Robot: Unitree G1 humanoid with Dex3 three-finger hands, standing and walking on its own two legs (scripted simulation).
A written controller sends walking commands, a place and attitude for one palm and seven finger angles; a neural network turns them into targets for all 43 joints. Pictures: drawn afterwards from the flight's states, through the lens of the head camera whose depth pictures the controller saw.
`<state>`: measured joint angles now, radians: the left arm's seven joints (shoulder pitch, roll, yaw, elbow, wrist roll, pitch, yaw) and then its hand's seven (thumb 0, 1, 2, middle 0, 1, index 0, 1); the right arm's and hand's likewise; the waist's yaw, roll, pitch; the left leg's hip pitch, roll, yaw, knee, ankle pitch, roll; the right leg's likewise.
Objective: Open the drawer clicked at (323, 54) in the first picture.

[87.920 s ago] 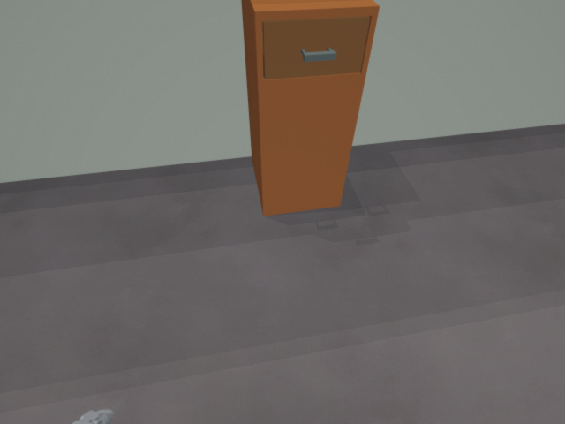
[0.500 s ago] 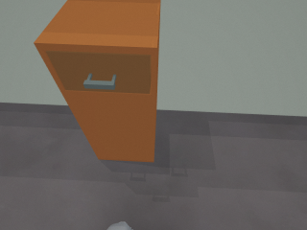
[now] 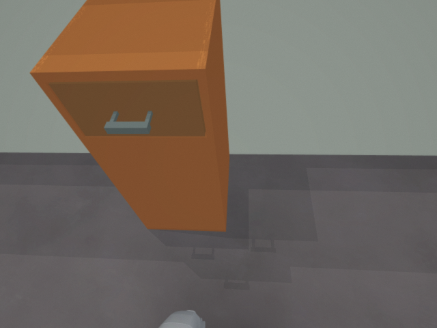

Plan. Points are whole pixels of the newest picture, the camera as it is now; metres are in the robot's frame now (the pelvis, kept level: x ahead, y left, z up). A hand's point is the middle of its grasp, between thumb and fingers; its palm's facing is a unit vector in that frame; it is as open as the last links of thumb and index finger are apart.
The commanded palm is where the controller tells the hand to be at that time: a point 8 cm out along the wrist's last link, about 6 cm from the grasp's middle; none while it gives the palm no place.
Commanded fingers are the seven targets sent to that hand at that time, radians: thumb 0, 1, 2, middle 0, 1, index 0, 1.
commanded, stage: come to a stop and stand still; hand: left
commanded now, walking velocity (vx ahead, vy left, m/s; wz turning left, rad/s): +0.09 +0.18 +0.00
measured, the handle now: (130, 121) +0.55 +0.26 +0.02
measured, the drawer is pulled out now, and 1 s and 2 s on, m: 0.00 0.00 0.00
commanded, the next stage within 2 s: look again from close up in 0.66 s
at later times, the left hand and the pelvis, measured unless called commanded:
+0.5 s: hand out of the picture +0.00 +0.20 -0.17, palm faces +0.04 -0.98 -0.18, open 7.3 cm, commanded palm none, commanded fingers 0.00 0.90 0.90 -0.20 -0.30 -0.20 -0.30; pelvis -0.01 +0.03 +0.01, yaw +0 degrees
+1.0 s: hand out of the picture +0.01 +0.23 -0.17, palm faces +0.00 -0.98 -0.20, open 7.3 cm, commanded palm none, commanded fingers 0.00 0.90 0.90 -0.20 -0.30 -0.20 -0.30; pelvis -0.01 +0.05 +0.00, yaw -1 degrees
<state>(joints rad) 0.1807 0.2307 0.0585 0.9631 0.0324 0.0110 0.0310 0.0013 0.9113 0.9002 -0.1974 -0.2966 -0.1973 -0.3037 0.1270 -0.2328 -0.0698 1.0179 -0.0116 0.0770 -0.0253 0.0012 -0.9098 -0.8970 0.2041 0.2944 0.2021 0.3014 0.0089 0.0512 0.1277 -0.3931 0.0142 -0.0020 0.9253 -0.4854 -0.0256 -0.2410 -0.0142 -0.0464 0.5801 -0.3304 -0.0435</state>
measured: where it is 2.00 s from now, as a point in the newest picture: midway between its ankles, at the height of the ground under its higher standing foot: outside the picture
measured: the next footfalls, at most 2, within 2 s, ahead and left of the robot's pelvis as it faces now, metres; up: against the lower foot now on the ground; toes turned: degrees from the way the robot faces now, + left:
left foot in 0.22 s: +0.01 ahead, +0.15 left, +0.00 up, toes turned -2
